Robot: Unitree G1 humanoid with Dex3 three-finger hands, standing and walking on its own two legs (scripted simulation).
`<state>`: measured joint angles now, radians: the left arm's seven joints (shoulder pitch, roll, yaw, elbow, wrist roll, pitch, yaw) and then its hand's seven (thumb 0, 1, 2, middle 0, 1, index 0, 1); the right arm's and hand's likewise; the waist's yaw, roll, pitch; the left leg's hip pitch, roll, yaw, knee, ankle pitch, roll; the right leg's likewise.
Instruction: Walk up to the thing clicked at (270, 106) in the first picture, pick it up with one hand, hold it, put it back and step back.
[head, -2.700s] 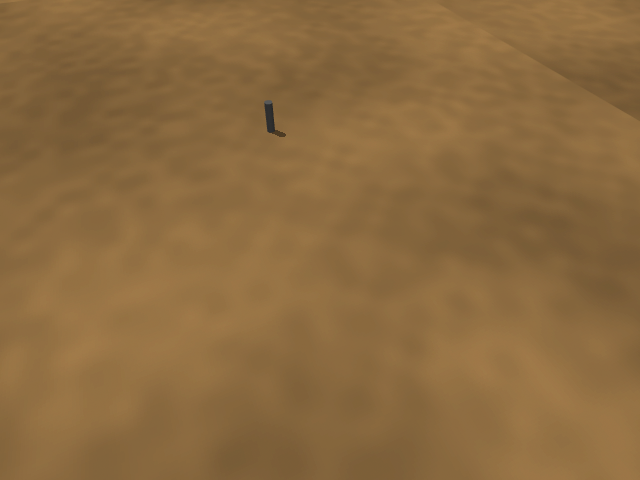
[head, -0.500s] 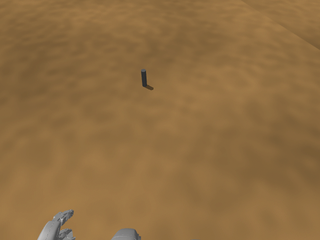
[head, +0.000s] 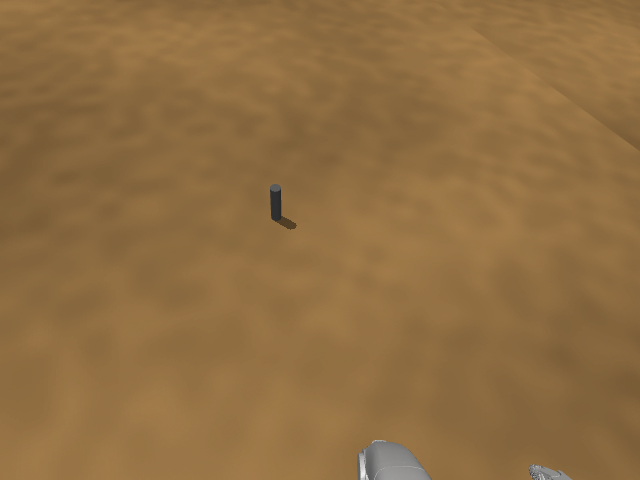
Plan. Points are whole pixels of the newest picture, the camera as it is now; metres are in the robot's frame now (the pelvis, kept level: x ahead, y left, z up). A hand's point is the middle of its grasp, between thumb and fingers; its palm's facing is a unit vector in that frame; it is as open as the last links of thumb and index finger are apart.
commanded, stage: walk up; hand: left
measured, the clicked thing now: (275, 203) +1.15 +0.15 -0.68
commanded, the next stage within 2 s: none
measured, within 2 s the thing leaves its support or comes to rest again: neither
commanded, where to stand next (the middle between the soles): +0.80 -0.07 m, yaw +3 degrees
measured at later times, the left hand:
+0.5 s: hand (190, 367) +0.28 +0.20 -0.12, palm faces +0.00 -0.92 -0.39, open 7.4 cm
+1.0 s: hand (201, 270) +0.47 +0.22 -0.15, palm faces -0.03 -0.95 -0.32, open 7.4 cm
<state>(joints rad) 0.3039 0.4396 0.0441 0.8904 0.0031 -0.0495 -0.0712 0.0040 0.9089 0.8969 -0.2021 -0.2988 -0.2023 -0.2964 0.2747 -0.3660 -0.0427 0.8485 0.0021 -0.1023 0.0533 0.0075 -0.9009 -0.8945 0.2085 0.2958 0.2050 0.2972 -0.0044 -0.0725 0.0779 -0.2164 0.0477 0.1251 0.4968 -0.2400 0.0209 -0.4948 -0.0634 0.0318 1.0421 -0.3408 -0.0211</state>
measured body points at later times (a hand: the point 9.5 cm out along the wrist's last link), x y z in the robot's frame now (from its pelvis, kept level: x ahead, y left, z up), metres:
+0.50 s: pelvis +0.22 -0.07 +0.00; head +0.23 -0.09 +0.45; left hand +0.28 +0.25 -0.09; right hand +0.31 -0.39 -0.12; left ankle +0.30 +0.09 -0.68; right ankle +0.23 -0.17 -0.74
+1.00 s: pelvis +0.42 -0.05 +0.00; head +0.42 -0.03 +0.45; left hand +0.47 +0.27 -0.12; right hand +0.49 -0.37 -0.09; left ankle +0.42 +0.07 -0.74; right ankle +0.52 -0.21 -0.69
